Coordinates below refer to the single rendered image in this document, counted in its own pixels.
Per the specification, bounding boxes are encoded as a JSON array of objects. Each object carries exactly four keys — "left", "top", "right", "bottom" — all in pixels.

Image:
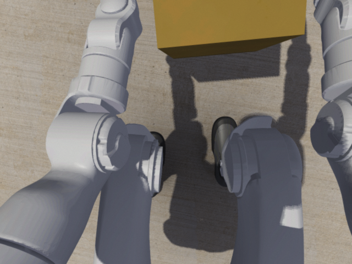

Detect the carton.
[{"left": 153, "top": 0, "right": 307, "bottom": 59}]

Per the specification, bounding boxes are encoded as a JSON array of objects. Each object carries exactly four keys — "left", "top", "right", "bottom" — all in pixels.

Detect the robot right thigh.
[{"left": 224, "top": 128, "right": 304, "bottom": 264}]

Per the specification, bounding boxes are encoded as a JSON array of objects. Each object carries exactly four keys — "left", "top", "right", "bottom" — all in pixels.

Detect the right robot shin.
[{"left": 220, "top": 115, "right": 303, "bottom": 183}]

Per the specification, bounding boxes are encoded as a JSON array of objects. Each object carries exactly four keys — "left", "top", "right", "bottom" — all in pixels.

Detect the robot right upper arm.
[{"left": 310, "top": 96, "right": 352, "bottom": 235}]

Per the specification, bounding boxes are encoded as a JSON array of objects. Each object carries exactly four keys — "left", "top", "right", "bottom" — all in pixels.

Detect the right robot forearm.
[{"left": 313, "top": 0, "right": 352, "bottom": 102}]

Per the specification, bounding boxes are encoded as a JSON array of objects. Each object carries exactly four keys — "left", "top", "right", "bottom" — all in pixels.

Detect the robot left upper arm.
[{"left": 0, "top": 112, "right": 131, "bottom": 264}]

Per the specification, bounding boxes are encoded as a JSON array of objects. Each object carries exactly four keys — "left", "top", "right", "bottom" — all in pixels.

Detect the left robot forearm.
[{"left": 46, "top": 0, "right": 142, "bottom": 150}]

